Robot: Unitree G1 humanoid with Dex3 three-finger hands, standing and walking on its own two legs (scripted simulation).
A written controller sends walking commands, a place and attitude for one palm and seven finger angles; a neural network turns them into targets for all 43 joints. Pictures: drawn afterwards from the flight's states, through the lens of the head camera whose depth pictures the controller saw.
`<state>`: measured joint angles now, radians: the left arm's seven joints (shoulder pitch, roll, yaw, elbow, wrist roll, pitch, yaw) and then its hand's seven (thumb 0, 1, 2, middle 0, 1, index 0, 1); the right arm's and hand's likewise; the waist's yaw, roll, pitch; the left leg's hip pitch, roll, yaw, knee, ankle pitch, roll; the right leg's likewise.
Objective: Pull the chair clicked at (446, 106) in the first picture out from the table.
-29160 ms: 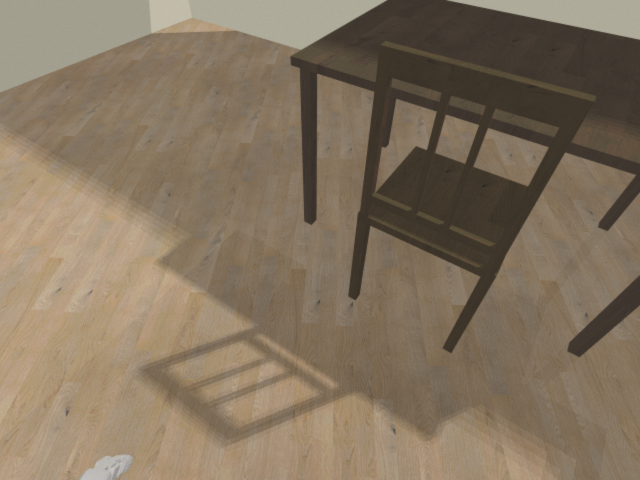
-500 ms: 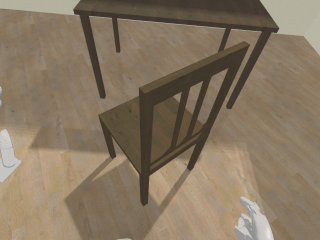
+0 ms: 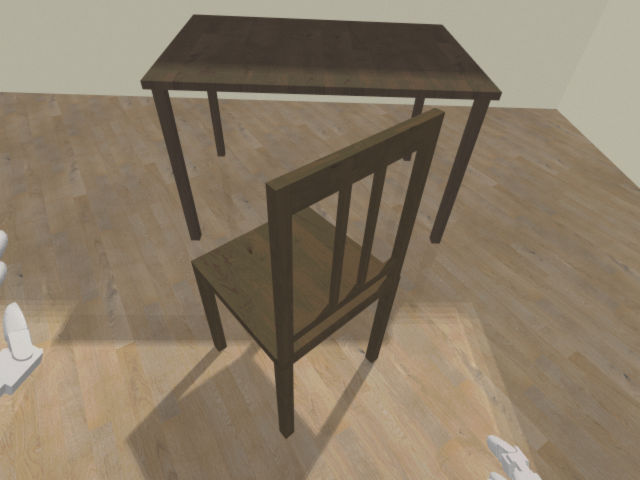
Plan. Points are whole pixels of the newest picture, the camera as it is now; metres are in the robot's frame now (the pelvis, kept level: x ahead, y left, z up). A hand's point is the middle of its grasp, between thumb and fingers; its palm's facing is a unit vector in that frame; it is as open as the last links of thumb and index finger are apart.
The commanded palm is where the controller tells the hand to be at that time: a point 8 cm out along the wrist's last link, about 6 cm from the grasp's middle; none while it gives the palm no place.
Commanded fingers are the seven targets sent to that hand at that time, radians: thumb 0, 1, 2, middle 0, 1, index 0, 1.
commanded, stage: stop stepping back and stand still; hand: left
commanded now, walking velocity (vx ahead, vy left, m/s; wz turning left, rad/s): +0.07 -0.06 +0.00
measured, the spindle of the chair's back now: (338, 251) +0.56 -0.03 -0.07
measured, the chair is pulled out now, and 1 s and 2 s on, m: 0.54 0.54 0.54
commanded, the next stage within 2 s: let the arm hang, fingers relaxed in 0.24 s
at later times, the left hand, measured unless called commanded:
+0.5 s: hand (132, 448) +0.19 +0.24 -0.06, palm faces +0.16 -0.91 -0.38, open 7.4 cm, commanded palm none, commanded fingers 0.00 0.90 0.90 -0.20 -0.30 -0.20 -0.30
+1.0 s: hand out of the picture -0.03 +0.19 -0.16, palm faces +0.07 -0.96 -0.26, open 7.3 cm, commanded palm none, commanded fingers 0.00 0.90 0.90 -0.20 -0.30 -0.20 -0.30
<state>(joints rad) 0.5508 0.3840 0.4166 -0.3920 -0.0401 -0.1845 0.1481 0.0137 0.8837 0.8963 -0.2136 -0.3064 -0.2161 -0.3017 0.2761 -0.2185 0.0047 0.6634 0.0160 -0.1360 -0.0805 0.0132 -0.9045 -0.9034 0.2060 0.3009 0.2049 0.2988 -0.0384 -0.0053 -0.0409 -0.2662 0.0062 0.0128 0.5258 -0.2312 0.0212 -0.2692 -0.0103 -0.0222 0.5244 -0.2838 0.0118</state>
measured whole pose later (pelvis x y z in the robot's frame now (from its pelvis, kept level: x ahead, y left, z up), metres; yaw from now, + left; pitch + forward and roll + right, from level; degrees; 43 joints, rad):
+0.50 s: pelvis +0.01 +0.00 -0.01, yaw +3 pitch +1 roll +0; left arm 0.26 0.27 0.13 0.38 0.03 0.02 0.01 0.01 0.90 0.90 -0.20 -0.30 -0.20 -0.30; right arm 0.15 -0.26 -0.02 0.83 -0.02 -0.06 0.00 0.01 -0.91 -0.90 0.21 0.30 0.20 0.30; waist -0.01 0.05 -0.03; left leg -0.35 -0.04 -0.02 0.59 -0.25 0.03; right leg -0.31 -0.03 -0.04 0.61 -0.32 0.00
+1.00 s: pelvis +0.01 +0.00 +0.01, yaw +3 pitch +0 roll +0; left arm 0.34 0.20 0.00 1.09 0.01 0.02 0.02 0.00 0.92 0.90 -0.20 -0.30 -0.20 -0.30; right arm 0.30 -0.16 -0.01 1.07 -0.01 0.02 -0.01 0.01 -0.91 -0.90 0.20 0.30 0.20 0.30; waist 0.01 0.03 0.04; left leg -0.24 -0.02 -0.03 0.44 -0.19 0.01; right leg -0.19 -0.01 -0.05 0.43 -0.24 -0.01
